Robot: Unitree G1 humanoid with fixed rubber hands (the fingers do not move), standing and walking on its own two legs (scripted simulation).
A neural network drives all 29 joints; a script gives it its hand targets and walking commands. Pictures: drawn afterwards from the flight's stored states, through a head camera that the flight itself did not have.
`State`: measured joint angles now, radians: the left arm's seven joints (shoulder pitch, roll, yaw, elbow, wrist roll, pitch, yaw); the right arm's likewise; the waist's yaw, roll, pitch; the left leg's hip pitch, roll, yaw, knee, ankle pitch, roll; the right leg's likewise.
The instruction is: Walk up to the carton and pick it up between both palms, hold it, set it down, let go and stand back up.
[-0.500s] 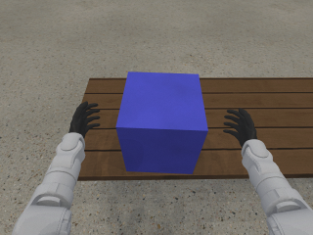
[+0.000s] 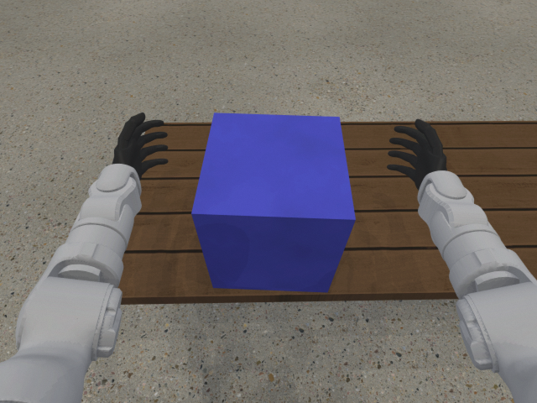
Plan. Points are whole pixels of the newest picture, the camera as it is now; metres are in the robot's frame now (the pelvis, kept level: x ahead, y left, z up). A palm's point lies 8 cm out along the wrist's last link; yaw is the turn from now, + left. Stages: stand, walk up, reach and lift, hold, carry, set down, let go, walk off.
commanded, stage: reach and lift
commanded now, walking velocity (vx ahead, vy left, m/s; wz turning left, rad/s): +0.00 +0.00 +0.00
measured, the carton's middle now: (273, 206) +0.48 +0.03 -0.04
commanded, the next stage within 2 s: none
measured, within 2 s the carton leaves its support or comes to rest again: neither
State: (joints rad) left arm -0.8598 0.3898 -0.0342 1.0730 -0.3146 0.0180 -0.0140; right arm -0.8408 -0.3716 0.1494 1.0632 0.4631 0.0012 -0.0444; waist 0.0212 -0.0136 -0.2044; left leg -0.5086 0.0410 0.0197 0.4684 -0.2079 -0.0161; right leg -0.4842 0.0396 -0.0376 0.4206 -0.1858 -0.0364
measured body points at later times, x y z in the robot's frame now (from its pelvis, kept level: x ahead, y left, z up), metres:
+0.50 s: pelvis +0.00 +0.00 -0.01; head +0.07 +0.01 +0.43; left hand +0.44 +0.25 +0.05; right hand +0.45 -0.19 +0.06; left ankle +0.00 +0.13 -0.74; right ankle +0.00 -0.10 -0.74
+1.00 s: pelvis -0.02 +0.00 -0.05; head +0.10 +0.01 +0.38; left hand +0.44 +0.24 -0.02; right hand +0.45 -0.20 -0.02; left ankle +0.00 +0.13 -0.74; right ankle +0.00 -0.10 -0.74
